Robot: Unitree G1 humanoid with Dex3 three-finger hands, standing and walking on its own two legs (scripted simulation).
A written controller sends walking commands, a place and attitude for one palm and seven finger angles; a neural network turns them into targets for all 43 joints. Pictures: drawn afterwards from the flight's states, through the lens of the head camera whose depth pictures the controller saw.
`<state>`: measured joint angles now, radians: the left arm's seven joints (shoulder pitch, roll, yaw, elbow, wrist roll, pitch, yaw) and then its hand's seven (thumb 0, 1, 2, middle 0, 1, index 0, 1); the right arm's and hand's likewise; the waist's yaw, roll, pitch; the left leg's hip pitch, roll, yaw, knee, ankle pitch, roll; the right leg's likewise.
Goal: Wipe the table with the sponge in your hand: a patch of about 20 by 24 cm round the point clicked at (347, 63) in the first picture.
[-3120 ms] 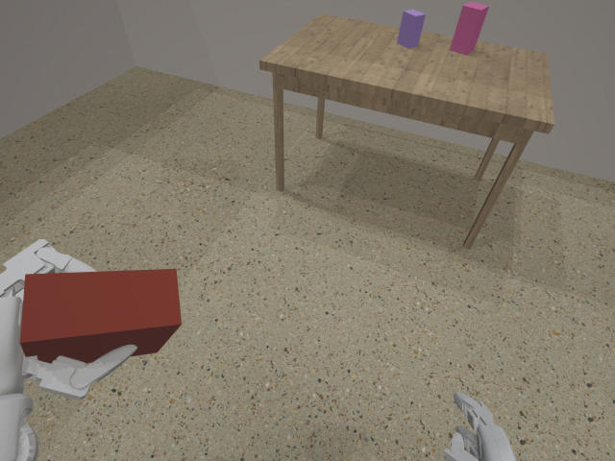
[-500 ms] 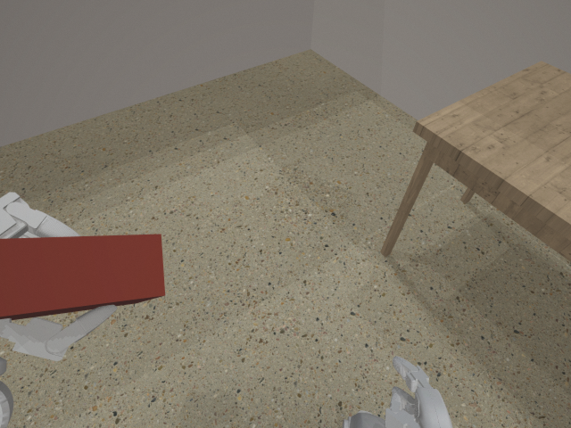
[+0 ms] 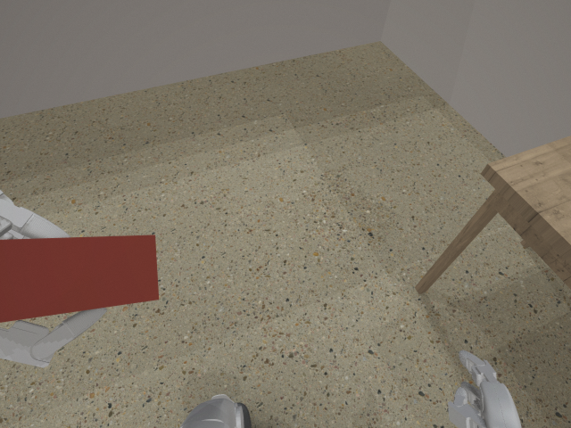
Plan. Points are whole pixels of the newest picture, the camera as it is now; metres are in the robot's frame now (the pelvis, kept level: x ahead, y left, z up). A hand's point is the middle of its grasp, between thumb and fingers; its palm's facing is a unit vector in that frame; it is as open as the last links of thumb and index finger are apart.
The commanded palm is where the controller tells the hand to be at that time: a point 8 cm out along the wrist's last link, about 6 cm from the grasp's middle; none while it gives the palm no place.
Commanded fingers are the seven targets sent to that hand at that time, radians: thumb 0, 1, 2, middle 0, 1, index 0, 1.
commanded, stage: walk to a spot facing it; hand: left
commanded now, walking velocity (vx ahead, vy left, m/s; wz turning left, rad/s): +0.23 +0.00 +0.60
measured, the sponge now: (92, 276) +0.23 +0.20 +0.17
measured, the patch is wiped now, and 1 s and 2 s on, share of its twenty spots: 0.00 0.00 0.00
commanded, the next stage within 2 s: turn to face it in 0.84 s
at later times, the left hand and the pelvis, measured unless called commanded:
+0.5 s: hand (23, 269) +0.23 +0.26 +0.18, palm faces +0.68 -0.60 -0.42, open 9.7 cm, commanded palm +0.18 +0.27 +0.18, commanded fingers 0.00 0.10 1.30 -1.20 -1.60 -1.20 -1.60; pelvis +0.10 -0.04 -0.01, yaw +17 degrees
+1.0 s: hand out of the picture +0.18 +0.28 +0.18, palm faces +0.74 -0.50 -0.46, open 9.8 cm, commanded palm +0.10 +0.28 +0.18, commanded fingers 0.00 0.10 1.30 -1.20 -1.60 -1.20 -1.60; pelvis +0.12 -0.04 +0.00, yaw +34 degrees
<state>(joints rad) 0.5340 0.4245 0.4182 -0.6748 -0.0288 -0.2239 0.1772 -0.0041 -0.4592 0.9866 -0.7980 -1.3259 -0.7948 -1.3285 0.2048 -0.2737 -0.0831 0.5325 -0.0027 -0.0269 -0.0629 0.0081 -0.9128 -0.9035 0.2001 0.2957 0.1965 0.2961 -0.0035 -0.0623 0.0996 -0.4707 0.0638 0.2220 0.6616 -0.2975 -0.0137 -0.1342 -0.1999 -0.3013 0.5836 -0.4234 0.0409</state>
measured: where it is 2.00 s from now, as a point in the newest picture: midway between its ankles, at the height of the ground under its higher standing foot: outside the picture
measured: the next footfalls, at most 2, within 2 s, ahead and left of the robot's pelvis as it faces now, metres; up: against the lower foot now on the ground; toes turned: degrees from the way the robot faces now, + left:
left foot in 0.04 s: +0.14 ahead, +0.11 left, +0.00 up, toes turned +12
right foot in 0.46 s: +0.18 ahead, -0.15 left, +0.00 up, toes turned +8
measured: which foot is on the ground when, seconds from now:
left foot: up 0.00-0.02, down 0.04-0.46, up 0.48-0.80, down 0.82-1.00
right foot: down 0.00-0.04, up 0.06-0.44, down 0.46-0.82, up 0.84-1.00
